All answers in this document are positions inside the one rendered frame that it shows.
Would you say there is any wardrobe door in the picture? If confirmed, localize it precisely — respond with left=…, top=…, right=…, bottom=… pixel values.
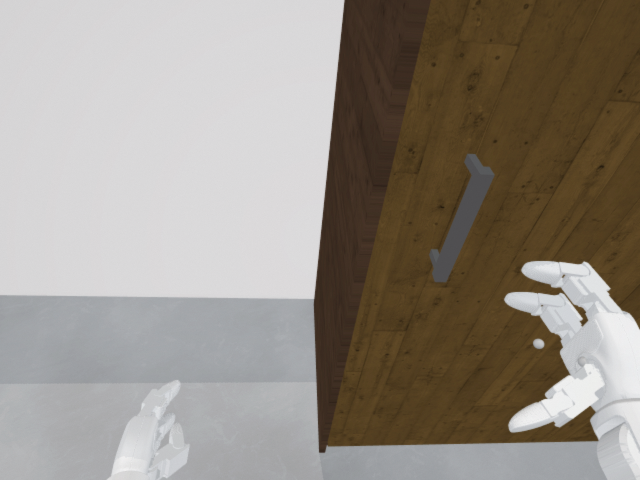
left=328, top=0, right=640, bottom=447

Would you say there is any right robot hand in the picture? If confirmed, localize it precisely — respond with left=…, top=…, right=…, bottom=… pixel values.
left=504, top=261, right=640, bottom=432

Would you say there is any handle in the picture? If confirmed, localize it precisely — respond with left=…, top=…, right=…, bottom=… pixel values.
left=429, top=154, right=495, bottom=282

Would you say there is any right robot forearm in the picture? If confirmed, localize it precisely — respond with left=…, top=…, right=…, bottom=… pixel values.
left=590, top=398, right=640, bottom=480

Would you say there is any left robot hand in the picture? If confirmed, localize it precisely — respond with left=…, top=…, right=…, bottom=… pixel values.
left=111, top=380, right=190, bottom=480

